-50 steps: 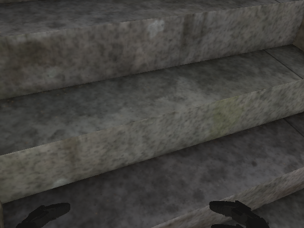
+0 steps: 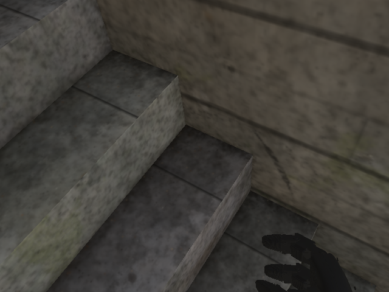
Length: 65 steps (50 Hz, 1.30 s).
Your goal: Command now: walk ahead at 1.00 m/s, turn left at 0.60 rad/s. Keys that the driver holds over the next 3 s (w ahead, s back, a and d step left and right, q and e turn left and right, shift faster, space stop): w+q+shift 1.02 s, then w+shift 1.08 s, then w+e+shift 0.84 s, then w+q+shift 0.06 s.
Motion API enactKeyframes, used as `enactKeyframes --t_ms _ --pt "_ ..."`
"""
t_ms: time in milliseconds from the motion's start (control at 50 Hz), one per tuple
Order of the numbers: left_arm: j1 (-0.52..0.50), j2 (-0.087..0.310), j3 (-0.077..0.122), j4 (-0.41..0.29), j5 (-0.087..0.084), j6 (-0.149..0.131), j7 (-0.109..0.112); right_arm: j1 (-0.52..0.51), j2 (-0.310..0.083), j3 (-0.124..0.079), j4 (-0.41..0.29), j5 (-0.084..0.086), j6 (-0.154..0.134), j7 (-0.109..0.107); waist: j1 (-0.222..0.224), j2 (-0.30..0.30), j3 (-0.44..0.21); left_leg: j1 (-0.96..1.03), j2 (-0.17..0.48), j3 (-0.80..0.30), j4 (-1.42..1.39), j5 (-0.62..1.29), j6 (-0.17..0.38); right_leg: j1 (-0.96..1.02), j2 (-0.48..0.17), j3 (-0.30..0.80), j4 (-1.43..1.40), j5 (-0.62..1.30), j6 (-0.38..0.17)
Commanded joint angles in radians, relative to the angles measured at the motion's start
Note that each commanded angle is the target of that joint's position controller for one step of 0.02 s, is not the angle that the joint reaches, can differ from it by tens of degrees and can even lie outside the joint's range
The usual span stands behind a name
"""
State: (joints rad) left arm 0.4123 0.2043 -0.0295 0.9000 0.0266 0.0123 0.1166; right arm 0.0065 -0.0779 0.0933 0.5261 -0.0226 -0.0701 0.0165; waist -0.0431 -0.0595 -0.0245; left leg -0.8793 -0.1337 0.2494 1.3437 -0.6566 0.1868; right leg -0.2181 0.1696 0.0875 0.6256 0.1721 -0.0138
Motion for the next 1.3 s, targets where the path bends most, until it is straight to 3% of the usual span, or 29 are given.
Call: enactKeyframes --t_ms 20,40,60,100,140,200,240,280,340,360,400,460,480,500,520,540,580,620,640,700,760,800,840,900,960,1100,1180,1220,1300 --pt "-0.621 0.233 0.049 -0.487 0.008 -0.084 -0.006 0.525 -0.163 -0.066 0.252 0.0 -0.036 -0.01 -0.262 0.884 -0.296 0.865 0.092 -0.848 -0.543 0.356 0.214 -0.601 -0.062 0.212 1.49 -0.619 0.244" --pt "-0.356 0.098 0.035 -0.494 -0.044 -0.097 -0.076 0.29 -0.052 -0.051 0.134 -0.001 -0.087 -0.037 -0.031 0.701 -0.116 0.757 0.29 -0.918 -0.472 0.256 0.193 -0.951 -0.168 0.42 1.743 -0.922 0.193" --pt "-0.184 0.068 0.003 -0.473 -0.023 -0.088 -0.138 0.206 0.048 -0.03 0.082 0.028 -0.101 -0.051 0.063 0.301 -0.042 0.7 0.32 -0.842 -0.457 0.357 0.161 -0.978 -0.2 0.367 1.643 -0.989 0.158" --pt "0.164 0.106 0.021 -0.307 -0.045 -0.054 -0.193 -0.096 -0.046 -0.055 -0.021 0.007 -0.075 -0.1 0.319 -0.173 0.099 0.283 0.357 -0.692 -0.542 0.293 0.052 -0.763 -0.274 0.315 1.335 -1.071 0.112" --pt "0.127 0.089 0.02 -0.347 -0.019 -0.007 -0.157 -0.138 -0.211 -0.105 -0.046 -0.031 -0.053 -0.109 0.372 -0.29 0.111 -0.043 0.312 -0.48 -0.528 0.168 -0.033 -0.463 -0.232 0.011 1.216 -0.618 0.128" --pt "-0.127 -0.004 -0.04 -0.45 -0.011 -0.024 -0.134 0.022 -0.265 -0.128 -0.024 0.003 -0.036 -0.126 0.262 -0.174 0.099 -0.013 0.258 -0.358 -0.446 -0.081 -0.133 -0.432 -0.303 -0.075 0.639 -0.395 0.03" --pt "0.163 0.016 -0.019 -0.315 -0.003 -0.051 -0.128 -0.107 -0.24 -0.132 -0.057 -0.001 0.001 -0.097 0.373 -0.065 -0.101 0.033 0.184 -0.23 -0.134 0.184 -0.186 -0.062 -0.249 -0.216 0.29 -0.244 -0.027" --pt "0.586 0.081 0.019 -0.06 0.045 -0.125 -0.143 -0.345 -0.057 -0.053 -0.203 -0.034 0.011 -0.03 0.496 -0.1 -0.151 -0.005 0.03 -0.064 0.541 0.132 -0.261 0.224 -0.251 -0.167 -0.132 0.112 -0.119" --pt "0.273 -0.074 -0.025 0.035 0.095 -0.172 -0.17 -0.411 0.186 0.034 -0.36 -0.011 0.0 0.022 0.229 -0.031 0.034 -0.194 -0.032 -0.167 1.097 -0.192 -0.184 0.316 -0.422 -0.113 -0.349 0.825 -0.116" --pt "0.675 0.056 0.016 0.203 0.038 -0.202 -0.177 -0.801 0.18 0.066 -0.473 -0.059 -0.079 0.042 0.465 -0.105 -0.119 0.156 0.07 0.025 0.91 -0.107 -0.206 0.189 -0.396 -0.112 -0.326 1.588 0.053" --pt "0.438 0.094 0.037 0.201 -0.02 -0.15 -0.112 -0.435 0.179 0.072 -0.439 0.001 -0.081 0.043 0.209 -0.095 -0.374 -0.09 0.213 -0.225 0.478 -0.231 -0.248 0.58 -0.446 0.168 -0.164 1.125 -0.099" --pt "-0.027 0.285 0.089 0.034 -0.053 -0.131 -0.052 -0.18 -0.014 0.009 -0.294 0.041 0.032 -0.019 -0.027 0.067 -0.361 0.537 0.244 -0.354 -0.526 -0.244 -0.193 0.235 -0.567 0.17 -0.14 1.169 -0.158" --pt "-0.017 0.272 0.077 -0.02 -0.037 -0.137 -0.085 -0.21 -0.092 -0.028 -0.291 0.056 0.035 -0.02 0.0 0.382 -0.593 1.165 0.244 -0.342 -0.343 0.498 -0.15 -0.162 -0.525 0.055 -0.002 1.329 -0.045" --pt "0.048 0.287 0.061 -0.008 0.003 -0.15 -0.106 -0.134 -0.104 -0.062 -0.247 0.044 0.07 -0.022 -0.022 0.374 -0.722 1.31 0.224 -0.345 -0.257 0.761 -0.113 -0.238 -0.404 -0.112 0.1 0.973 0.097" --pt "0.005 0.318 0.084 -0.016 -0.016 -0.157 -0.095 -0.118 -0.059 -0.057 -0.205 0.024 0.107 -0.041 -0.011 0.334 -0.545 1.265 0.215 -0.399 -0.411 0.698 -0.074 -0.454 -0.317 -0.128 0.243 0.405 0.139" --pt "0.06 0.215 0.06 -0.034 0.011 -0.135 -0.084 -0.153 -0.129 -0.087 -0.141 0.025 0.112 -0.042 0.061 0.54 -0.461 1.186 0.358 -0.605 -0.34 1.036 0.036 -0.641 -0.232 -0.186 0.683 -0.588 0.167" --pt "0.633 0.087 0.112 -0.011 -0.005 -0.094 -0.041 -0.713 -0.052 -0.065 -0.28 -0.068 0.078 -0.033 0.549 0.209 -0.099 0.091 0.291 -0.387 0.02 0.833 -0.114 -0.286 -0.238 -0.099 1.084 -0.968 0.106" --pt "1.231 -0.089 0.091 0.21 0.081 -0.042 -0.014 -1.222 0.101 -0.028 -0.375 0.054 0.042 0.001 0.928 -0.125 0.179 -0.633 0.113 -0.225 0.5 0.354 -0.3 0.258 -0.427 0.091 0.218 -0.269 -0.142" --pt "1.063 -0.134 0.062 0.193 0.111 -0.028 -0.044 -1.112 0.233 0.01 -0.377 0.088 0.042 0.036 0.753 -0.217 0.247 -0.469 0.064 -0.17 0.778 0.061 -0.287 0.079 -0.462 0.112 0.009 -0.061 -0.149" --pt "0.519 -0.124 -0.008 0.081 0.049 -0.108 -0.116 -0.727 0.369 0.078 -0.383 0.097 0.041 0.071 0.304 -0.09 0.12 -0.188 0.105 -0.328 1.219 0.053 -0.245 -0.318 -0.404 0.08 -0.143 -0.081 -0.071" --pt "-0.006 0.137 0.022 -0.097 -0.017 -0.063 -0.093 -0.273 0.128 0.008 -0.339 0.15 0.084 0.003 -0.125 -0.126 0.214 -0.268 0.247 -0.349 1.071 0.057 -0.256 -0.475 -0.509 0.035 -0.425 -0.18 -0.057" --pt "0.051 0.465 0.168 -0.128 -0.056 -0.031 -0.015 -0.325 0.04 0.01 -0.376 0.134 0.128 -0.033 -0.022 -0.199 0.18 -0.287 0.454 -0.436 0.799 -0.025 -0.223 -0.329 -0.777 0.315 -0.66 -0.618 -0.156" --pt "0.21 0.347 0.17 -0.085 -0.009 -0.004 0.021 -0.757 -0.004 -0.025 -0.47 0.184 0.169 -0.033 0.23 -0.026 0.355 -0.514 0.445 -0.343 0.776 -0.112 -0.23 -0.165 -0.82 0.333 -0.753 -0.762 -0.194" --pt "0.343 0.224 0.152 -0.052 -0.042 0.025 0.014 -0.761 0.122 0.029 -0.467 0.123 0.158 0.005 0.3 -0.012 0.331 -0.47 0.401 -0.262 0.531 -0.295 -0.176 0.099 -0.665 0.005 -0.687 -0.495 -0.136" --pt "0.298 0.198 0.138 -0.063 -0.039 0.059 0.013 -0.598 0.158 0.059 -0.41 0.132 0.143 0.043 0.229 -0.084 0.271 -0.283 0.38 -0.224 0.294 -0.337 -0.157 0.157 -0.628 -0.208 -0.715 -0.406 -0.109" --pt "-0.009 0.278 0.135 -0.141 -0.033 0.015 -0.03 -0.242 -0.049 -0.054 -0.302 0.076 0.12 0.024 -0.028 -0.236 -0.149 0.134 0.177 -0.253 -0.055 -0.291 -0.157 0.427 -0.563 -0.408 -0.456 0.54 -0.204" --pt "-0.17 0.268 0.132 -0.23 -0.048 -0.012 -0.027 -0.021 -0.182 -0.136 -0.194 0.042 0.099 -0.01 -0.113 -0.122 -0.215 0.426 0.102 -0.413 -0.332 -0.095 -0.085 0.289 -0.525 -0.306 -0.174 0.452 -0.203" --pt "-0.23 0.196 0.128 -0.379 -0.03 -0.043 -0.051 -0.048 -0.289 -0.154 -0.133 0.009 0.065 -0.01 -0.017 0.255 -0.212 0.469 0.201 -0.839 -0.631 0.067 -0.007 -0.036 -0.414 -0.144 0.396 -0.277 -0.111" --pt "-0.414 0.051 0.069 -0.494 0.002 -0.071 -0.125 0.141 -0.189 -0.103 0.016 0.001 -0.029 0.007 0.024 0.409 -0.138 0.356 0.206 -0.655 -0.502 0.303 -0.099 -0.392 -0.227 -0.02 1.084 -0.49 -0.049"
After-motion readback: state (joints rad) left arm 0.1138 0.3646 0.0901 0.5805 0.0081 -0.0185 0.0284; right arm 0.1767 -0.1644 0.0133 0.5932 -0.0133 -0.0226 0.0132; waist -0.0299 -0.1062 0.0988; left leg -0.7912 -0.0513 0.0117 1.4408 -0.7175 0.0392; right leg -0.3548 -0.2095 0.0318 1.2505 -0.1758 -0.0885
